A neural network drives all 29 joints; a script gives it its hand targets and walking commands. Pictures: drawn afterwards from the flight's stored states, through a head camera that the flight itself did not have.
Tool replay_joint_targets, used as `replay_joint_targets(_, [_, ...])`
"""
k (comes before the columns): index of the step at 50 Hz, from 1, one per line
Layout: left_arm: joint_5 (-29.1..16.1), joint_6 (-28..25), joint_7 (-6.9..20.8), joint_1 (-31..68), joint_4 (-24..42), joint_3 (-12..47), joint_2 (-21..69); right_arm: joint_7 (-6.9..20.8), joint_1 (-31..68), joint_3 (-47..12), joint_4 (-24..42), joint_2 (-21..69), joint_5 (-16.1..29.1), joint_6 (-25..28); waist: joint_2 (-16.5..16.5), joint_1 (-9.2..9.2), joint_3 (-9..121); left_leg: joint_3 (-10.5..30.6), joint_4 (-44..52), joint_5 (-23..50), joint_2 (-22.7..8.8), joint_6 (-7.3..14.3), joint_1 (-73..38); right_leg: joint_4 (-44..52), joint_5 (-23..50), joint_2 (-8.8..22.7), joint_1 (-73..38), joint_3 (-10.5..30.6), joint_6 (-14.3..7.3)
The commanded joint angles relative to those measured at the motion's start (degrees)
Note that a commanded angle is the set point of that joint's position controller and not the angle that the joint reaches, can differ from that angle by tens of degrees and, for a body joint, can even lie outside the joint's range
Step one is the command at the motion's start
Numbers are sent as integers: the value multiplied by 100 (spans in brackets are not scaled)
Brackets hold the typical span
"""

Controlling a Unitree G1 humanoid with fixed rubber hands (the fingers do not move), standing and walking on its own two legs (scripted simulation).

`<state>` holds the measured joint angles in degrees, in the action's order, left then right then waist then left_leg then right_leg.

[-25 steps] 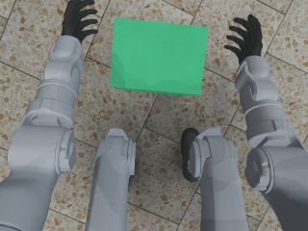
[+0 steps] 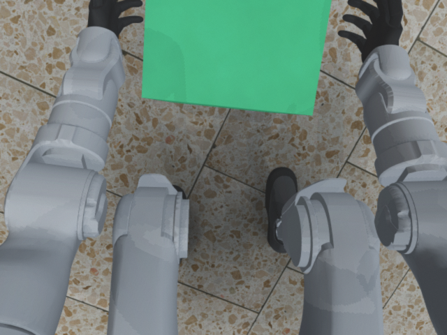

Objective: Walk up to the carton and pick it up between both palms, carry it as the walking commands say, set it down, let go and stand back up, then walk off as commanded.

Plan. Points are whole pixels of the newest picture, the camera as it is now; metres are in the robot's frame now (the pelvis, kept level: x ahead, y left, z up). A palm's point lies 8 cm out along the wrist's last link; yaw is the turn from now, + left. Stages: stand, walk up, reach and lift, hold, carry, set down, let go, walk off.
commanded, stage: reach and lift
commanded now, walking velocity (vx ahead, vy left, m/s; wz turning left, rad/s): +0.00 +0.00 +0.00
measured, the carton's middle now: (228, 59) +0.49 +0.01 -0.25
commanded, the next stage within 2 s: none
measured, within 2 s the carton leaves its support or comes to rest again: leaves its support in 1.30 s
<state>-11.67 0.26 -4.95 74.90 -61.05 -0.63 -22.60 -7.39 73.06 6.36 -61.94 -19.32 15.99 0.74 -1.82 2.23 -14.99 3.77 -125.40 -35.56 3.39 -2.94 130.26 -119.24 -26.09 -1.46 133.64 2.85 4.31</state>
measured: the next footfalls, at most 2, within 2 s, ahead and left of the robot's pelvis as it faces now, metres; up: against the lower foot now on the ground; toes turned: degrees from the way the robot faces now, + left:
none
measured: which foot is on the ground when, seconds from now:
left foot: down 0.00-1.00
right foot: down 0.00-1.00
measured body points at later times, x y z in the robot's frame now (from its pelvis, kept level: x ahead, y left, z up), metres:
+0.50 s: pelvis +0.00 +0.00 +0.01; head +0.36 +0.01 +0.27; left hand +0.54 +0.17 -0.18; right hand +0.52 -0.18 -0.18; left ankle +0.09 +0.13 -0.34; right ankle +0.14 -0.14 -0.34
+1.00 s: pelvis +0.00 +0.00 +0.00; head +0.36 +0.02 +0.27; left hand +0.54 +0.16 -0.18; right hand +0.53 -0.15 -0.17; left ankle +0.09 +0.13 -0.34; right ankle +0.14 -0.14 -0.34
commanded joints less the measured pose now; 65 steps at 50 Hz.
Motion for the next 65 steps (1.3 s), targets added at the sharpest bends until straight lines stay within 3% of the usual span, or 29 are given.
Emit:
replay_joint_targets(1, [-24,-108,-1,1416,533,-71,-593,-27,803,127,397,-299,-50,120,639,-55,6749,-465,1391,1691,-231,38,-2960,428,1583,80,-4005,-656,-104])
replay_joint_targets(13, [-167,-105,34,1492,-17,-16,-466,-88,1042,79,226,-152,-138,174,401,-15,6291,-454,1489,1381,-166,94,-2491,545,1340,36,-3897,-650,-101])
replay_joint_targets(28, [-43,-221,-111,1828,40,61,-154,-250,1223,-146,116,411,-123,250,470,-109,6582,-526,1530,1504,-63,77,-2721,608,1472,-115,-4140,-621,-93])
replay_joint_targets(37, [-83,-285,-54,2036,154,415,662,-263,1242,-78,25,967,-382,316,647,147,6497,-496,1575,1644,36,27,-2822,649,1555,-226,-4035,-668,-137])
replay_joint_targets(44, [-47,-271,267,2702,289,833,2359,107,2047,-367,112,2526,-473,286,717,149,6552,-480,1537,1754,164,40,-2870,576,1583,-352,-3824,-715,-185])
replay_joint_targets(47, [51,-147,597,3177,327,992,3700,443,2643,-445,250,3738,-653,168,741,202,6563,-523,1503,1674,261,50,-2789,539,1492,-425,-3722,-760,-213])
replay_joint_targets(50, [207,-21,814,3318,362,903,4428,708,2814,-391,389,4466,-864,-10,737,223,6581,-613,1450,1617,336,77,-2660,482,1404,-485,-3620,-826,-211])
replay_joint_targets(57, [466,188,1124,3487,571,719,5322,1119,3054,-311,760,5466,-1095,-329,730,198,6456,-738,1345,1639,452,139,-2340,370,1392,-572,-3419,-885,-211])
replay_joint_targets(65, [591,316,1153,3555,1001,739,5701,1295,3268,-507,1355,6004,-954,-534,732,8,7155,-786,1249,1998,484,170,-2721,275,1646,-624,-3611,-917,-188])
